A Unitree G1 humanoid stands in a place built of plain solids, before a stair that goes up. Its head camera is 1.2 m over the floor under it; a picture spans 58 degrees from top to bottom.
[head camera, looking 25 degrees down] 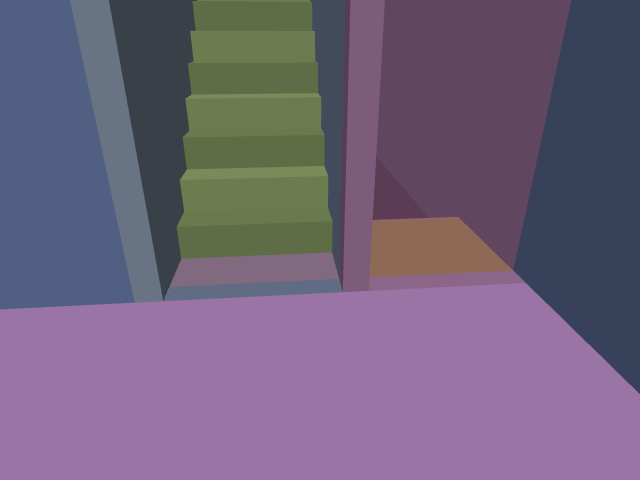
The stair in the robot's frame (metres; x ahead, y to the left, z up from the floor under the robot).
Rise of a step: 0.21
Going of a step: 0.24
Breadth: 0.91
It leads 5 degrees to the left of straight ahead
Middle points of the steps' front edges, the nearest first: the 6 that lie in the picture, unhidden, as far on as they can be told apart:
2.35 0.38 0.21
2.59 0.40 0.42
2.83 0.42 0.63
3.06 0.45 0.83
3.30 0.47 1.04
3.54 0.49 1.25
